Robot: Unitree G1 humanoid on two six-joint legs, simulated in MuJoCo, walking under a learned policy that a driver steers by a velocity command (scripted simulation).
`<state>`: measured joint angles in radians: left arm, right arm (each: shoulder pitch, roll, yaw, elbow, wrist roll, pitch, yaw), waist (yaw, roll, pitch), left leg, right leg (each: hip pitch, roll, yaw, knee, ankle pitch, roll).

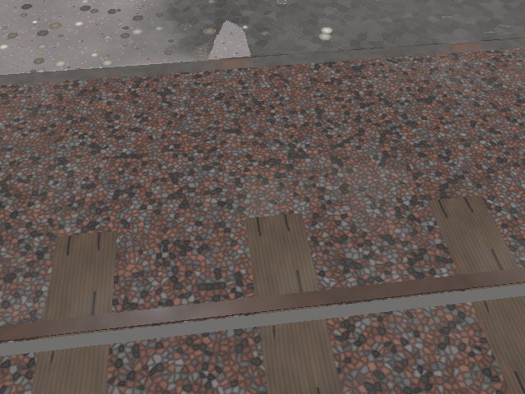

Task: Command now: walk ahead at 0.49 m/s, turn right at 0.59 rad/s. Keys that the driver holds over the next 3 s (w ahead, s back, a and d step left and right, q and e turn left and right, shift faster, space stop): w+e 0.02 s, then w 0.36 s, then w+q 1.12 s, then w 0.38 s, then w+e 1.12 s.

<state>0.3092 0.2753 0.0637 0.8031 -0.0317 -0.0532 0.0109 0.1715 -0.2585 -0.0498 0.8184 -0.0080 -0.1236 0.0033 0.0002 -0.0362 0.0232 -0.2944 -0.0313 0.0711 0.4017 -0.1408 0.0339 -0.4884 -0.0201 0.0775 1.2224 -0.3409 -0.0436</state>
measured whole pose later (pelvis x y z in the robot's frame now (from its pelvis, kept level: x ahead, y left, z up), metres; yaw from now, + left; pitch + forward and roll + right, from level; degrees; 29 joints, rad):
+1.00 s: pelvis +0.54 -0.03 -0.02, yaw +11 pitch +2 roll -1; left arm 0.28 0.26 0.06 0.83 -0.02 -0.10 0.01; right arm 0.14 -0.28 -0.07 0.74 0.02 -0.06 0.05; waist 0.01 0.00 0.06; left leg -0.47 -0.07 0.04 0.62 -0.19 0.11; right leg -0.26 -0.03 -0.02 1.19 -0.48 0.00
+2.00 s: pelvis +1.03 +0.18 -0.01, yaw +33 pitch +2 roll -1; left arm 0.34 0.30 0.05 0.87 -0.04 -0.08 -0.01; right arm 0.14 -0.25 -0.04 0.65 0.00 -0.07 0.02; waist 0.04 -0.02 0.02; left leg -0.39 0.00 0.06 0.54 -0.19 0.05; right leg -0.35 -0.04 0.03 1.13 -0.43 -0.01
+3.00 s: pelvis +1.55 +0.38 -0.01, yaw +0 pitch +2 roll +1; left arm 0.35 0.30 0.07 0.72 -0.03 -0.03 0.01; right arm 0.11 -0.27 -0.05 0.69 -0.01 -0.12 0.02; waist 0.04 -0.03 0.01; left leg -0.40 -0.03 0.01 0.54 -0.17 0.02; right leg -0.33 0.07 0.15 1.11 -0.47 -0.03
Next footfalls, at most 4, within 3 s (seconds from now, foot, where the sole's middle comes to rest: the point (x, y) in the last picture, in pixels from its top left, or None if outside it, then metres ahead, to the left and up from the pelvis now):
0.34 right None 0.34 -0.18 -0.78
0.92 left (253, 326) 0.65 0.05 -0.78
1.40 right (288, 227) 0.98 -0.05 -0.78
1.90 left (173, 207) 1.05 0.31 -0.78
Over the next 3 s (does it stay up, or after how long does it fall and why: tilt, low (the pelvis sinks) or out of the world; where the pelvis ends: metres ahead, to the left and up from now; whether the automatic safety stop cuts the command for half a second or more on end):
stays up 1.55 0.38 -0.01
